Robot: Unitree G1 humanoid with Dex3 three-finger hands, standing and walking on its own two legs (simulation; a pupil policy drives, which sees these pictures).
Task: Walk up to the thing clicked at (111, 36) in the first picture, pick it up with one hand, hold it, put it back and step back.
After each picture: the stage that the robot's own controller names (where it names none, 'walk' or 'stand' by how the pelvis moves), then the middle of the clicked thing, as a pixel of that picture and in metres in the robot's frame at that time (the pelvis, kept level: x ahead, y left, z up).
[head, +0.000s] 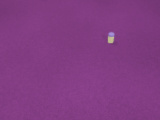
stand; (111, 37) +1.50 -0.28 -0.72
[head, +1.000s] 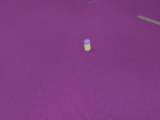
walk; (87, 45) +1.40 +0.13 -0.69
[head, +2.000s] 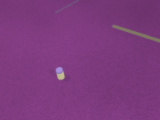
walk; (60, 73) +0.91 +0.31 -0.71
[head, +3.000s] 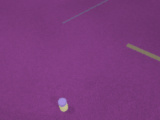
walk; (63, 104) +0.58 +0.23 -0.70
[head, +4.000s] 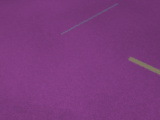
stand; out of the picture +0.42 +0.24 -0.70
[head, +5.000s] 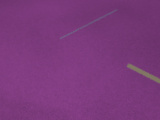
stand; out of the picture +0.38 +0.23 -0.71
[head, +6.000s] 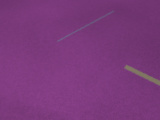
stand; out of the picture +0.36 +0.26 -0.72
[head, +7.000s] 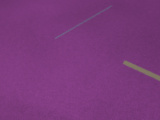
stand; out of the picture +0.36 +0.27 -0.72
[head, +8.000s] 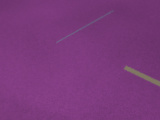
stand; out of the picture +0.33 +0.28 -0.72
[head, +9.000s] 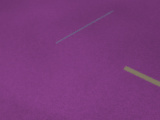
stand; out of the picture +0.33 +0.28 -0.72
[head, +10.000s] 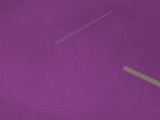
stand; out of the picture +0.33 +0.28 -0.72
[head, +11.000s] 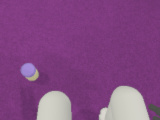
go down; (30, 72) +0.43 +0.25 -0.39
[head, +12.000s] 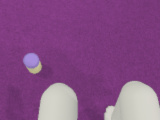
go down; (33, 63) +0.45 +0.24 -0.32
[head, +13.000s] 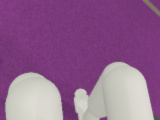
close in; out of the picture +0.44 +0.28 -0.23
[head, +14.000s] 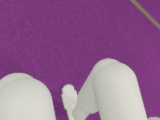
close; out of the picture +0.43 +0.29 -0.23
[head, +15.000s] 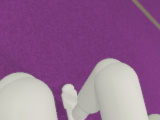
lift; out of the picture +0.42 +0.29 -0.23
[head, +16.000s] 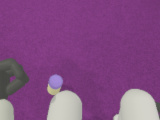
lift; (54, 85) +0.38 +0.18 -0.36
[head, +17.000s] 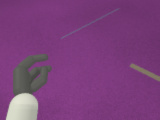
close; out of the picture +0.27 +0.21 -0.67
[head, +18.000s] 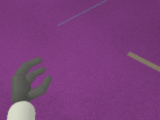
stand; out of the picture +0.30 +0.23 -0.66
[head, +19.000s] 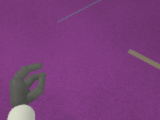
stand; out of the picture +0.29 +0.22 -0.66
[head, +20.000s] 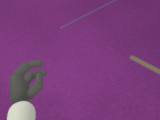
stand; out of the picture +0.30 +0.20 -0.67
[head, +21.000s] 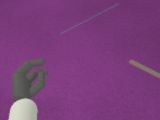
stand; out of the picture +0.30 +0.21 -0.68
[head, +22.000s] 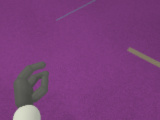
stand; out of the picture +0.30 +0.21 -0.65
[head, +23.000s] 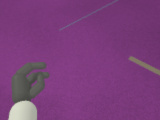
stand; out of the picture +0.29 +0.21 -0.67
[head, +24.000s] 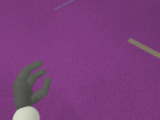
stand; out of the picture +0.31 +0.21 -0.62
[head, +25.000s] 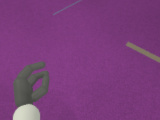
stand; out of the picture +0.30 +0.21 -0.64
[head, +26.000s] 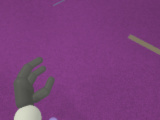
stand; out of the picture +0.31 +0.21 -0.60
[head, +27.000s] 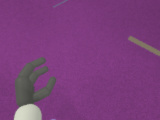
stand; out of the picture +0.31 +0.21 -0.61
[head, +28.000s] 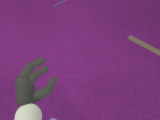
stand; out of the picture +0.31 +0.21 -0.60
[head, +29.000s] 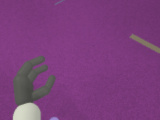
stand; out of the picture +0.31 +0.21 -0.60
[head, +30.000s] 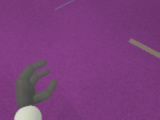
stand; out of the picture +0.31 +0.21 -0.61
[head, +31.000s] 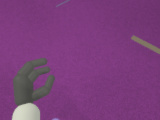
stand; out of the picture +0.31 +0.21 -0.61
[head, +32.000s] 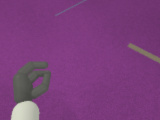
close; out of the picture +0.30 +0.21 -0.64
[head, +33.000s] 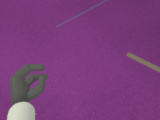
hold; out of the picture +0.30 +0.21 -0.66
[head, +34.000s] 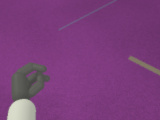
hold; out of the picture +0.29 +0.21 -0.68
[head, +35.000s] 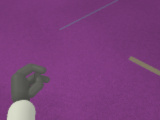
hold; out of the picture +0.29 +0.21 -0.68
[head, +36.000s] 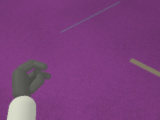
hold; out of the picture +0.29 +0.21 -0.68
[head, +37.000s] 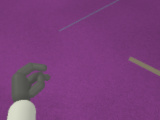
hold; out of the picture +0.29 +0.21 -0.68
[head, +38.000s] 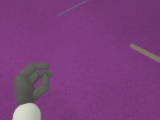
stand; out of the picture +0.30 +0.21 -0.64
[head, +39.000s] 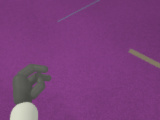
stand; out of the picture +0.29 +0.21 -0.66
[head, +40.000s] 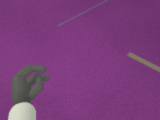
stand; out of the picture +0.30 +0.21 -0.67
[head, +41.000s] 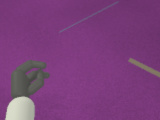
hold; out of the picture +0.29 +0.21 -0.67
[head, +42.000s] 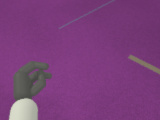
hold; out of the picture +0.29 +0.21 -0.67
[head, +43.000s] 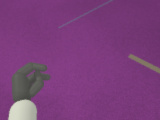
stand; out of the picture +0.30 +0.21 -0.67
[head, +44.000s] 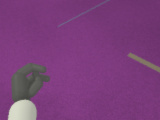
close; out of the picture +0.30 +0.21 -0.67
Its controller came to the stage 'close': yes
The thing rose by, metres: 0.01
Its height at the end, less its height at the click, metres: +0.00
